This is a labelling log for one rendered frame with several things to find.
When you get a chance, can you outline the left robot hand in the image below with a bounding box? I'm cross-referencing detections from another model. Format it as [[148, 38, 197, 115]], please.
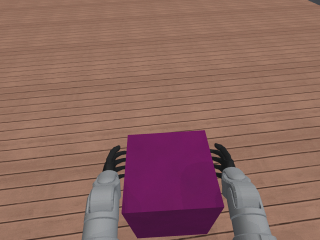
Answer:
[[103, 145, 127, 179]]

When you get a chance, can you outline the carton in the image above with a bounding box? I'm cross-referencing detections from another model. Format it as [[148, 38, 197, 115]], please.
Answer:
[[121, 130, 225, 239]]

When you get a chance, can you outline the right robot hand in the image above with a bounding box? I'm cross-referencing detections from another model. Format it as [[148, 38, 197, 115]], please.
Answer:
[[210, 143, 236, 179]]

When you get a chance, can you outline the robot right forearm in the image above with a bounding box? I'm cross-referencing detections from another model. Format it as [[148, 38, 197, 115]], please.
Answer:
[[221, 167, 277, 240]]

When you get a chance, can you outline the robot left forearm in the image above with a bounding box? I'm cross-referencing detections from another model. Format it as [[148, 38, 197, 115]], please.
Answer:
[[81, 170, 121, 240]]

